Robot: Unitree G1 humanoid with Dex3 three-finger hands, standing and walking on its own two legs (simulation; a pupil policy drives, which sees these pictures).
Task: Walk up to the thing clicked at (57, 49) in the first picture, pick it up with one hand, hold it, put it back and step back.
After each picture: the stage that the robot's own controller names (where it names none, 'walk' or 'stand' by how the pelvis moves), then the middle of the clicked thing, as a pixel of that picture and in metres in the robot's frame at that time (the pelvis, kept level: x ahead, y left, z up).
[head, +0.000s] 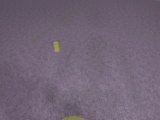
stand; (56, 46) +1.43 +0.34 -0.72
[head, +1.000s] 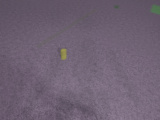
walk; (63, 54) +1.34 +0.16 -0.70
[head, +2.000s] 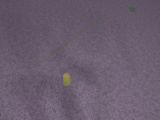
walk; (66, 79) +0.86 +0.14 -0.70
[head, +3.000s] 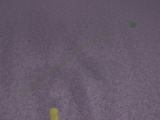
walk; (54, 114) +0.58 +0.21 -0.71
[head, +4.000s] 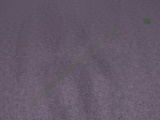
stand; out of the picture +0.46 +0.20 -0.70
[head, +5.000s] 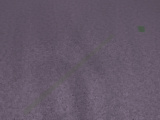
stand; out of the picture +0.42 +0.20 -0.72
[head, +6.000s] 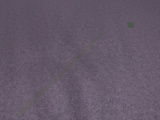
stand; out of the picture +0.41 +0.23 -0.72
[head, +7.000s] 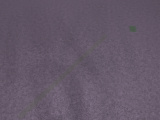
stand; out of the picture +0.41 +0.22 -0.73
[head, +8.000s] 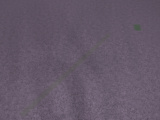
stand; out of the picture +0.41 +0.21 -0.73
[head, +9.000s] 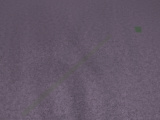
stand; out of the picture +0.42 +0.20 -0.73
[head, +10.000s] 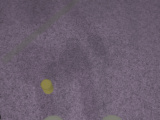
go down; (47, 86) +0.47 +0.19 -0.52
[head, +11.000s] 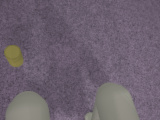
go down; (14, 56) +0.50 +0.24 -0.31
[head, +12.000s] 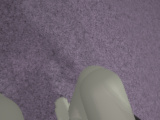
close in; out of the picture +0.48 +0.29 -0.24
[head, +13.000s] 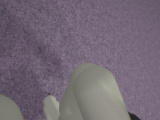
close; out of the picture +0.48 +0.31 -0.24
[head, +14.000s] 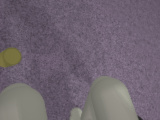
lift; (8, 58) +0.45 +0.22 -0.27
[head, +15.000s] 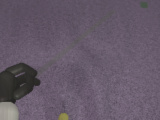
close; (63, 118) +0.43 +0.13 -0.60
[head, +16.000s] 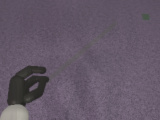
hold; out of the picture +0.41 +0.13 -0.67
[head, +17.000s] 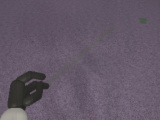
hold; out of the picture +0.41 +0.15 -0.68
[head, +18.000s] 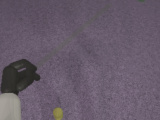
crouch; (58, 114) +0.42 +0.14 -0.64
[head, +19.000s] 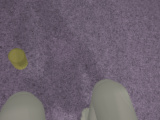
lower; (18, 59) +0.48 +0.19 -0.31
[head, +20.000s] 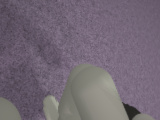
lower; out of the picture +0.45 +0.25 -0.25
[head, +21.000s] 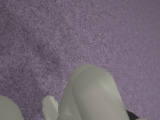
lower; out of the picture +0.46 +0.26 -0.24
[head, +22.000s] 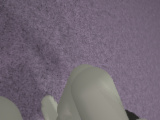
lower; out of the picture +0.45 +0.26 -0.25
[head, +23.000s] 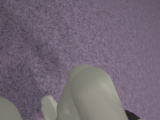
lower; out of the picture +0.46 +0.26 -0.25
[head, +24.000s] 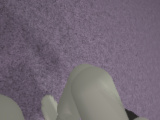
loosen; out of the picture +0.46 +0.25 -0.25
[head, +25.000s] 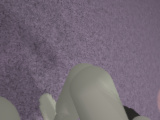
withdraw; out of the picture +0.39 +0.19 -0.27
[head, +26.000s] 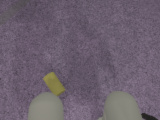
walk; (54, 84) +0.40 +0.14 -0.39
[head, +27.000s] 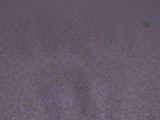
stand; out of the picture +0.31 +0.11 -0.68
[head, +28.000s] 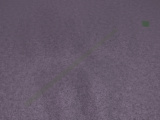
stand; out of the picture +0.32 +0.14 -0.69
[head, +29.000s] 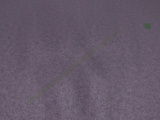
stand; out of the picture +0.30 +0.14 -0.72
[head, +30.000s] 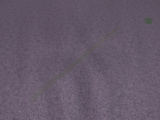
walk; out of the picture +0.32 +0.15 -0.74
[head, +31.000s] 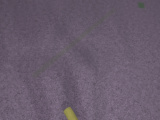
walk; (70, 115) +0.46 +0.06 -0.73
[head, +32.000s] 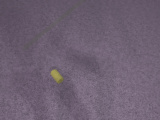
walk; (56, 76) +0.77 +0.25 -0.71
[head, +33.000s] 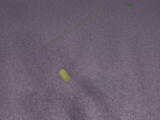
stand; (64, 75) +0.97 +0.19 -0.73
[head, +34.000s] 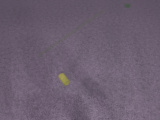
stand; (64, 79) +0.97 +0.22 -0.75
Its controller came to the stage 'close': yes
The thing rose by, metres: 0.01
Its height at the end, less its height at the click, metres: -0.02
